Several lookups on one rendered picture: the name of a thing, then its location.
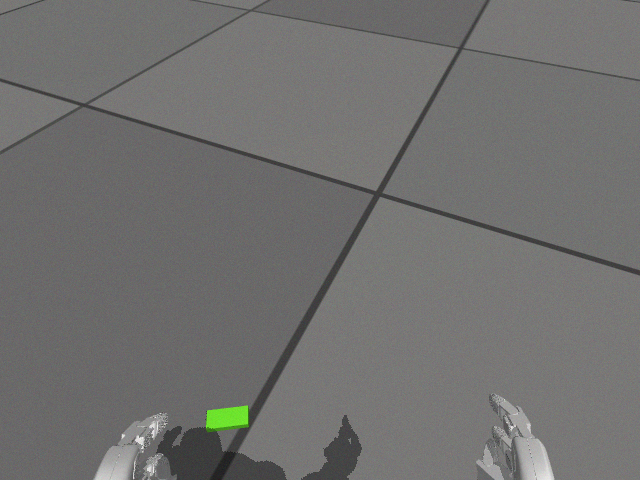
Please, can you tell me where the right robot hand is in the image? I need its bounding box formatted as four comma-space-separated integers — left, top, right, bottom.
476, 393, 555, 480

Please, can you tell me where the small box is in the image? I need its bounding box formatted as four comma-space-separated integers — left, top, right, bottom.
206, 405, 249, 432

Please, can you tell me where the left robot hand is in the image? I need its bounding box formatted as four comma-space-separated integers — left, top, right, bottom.
93, 412, 177, 480

